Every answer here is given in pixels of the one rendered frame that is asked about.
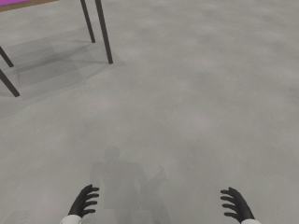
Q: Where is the left robot forearm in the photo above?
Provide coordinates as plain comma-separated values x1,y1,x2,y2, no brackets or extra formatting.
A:
60,215,82,224

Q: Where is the right robot hand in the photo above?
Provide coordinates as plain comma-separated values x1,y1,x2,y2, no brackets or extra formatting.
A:
221,187,255,224

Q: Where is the left robot hand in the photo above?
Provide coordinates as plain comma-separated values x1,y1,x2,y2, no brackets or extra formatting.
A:
68,184,99,218

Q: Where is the table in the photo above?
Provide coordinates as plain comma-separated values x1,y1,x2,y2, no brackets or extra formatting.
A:
0,0,113,97

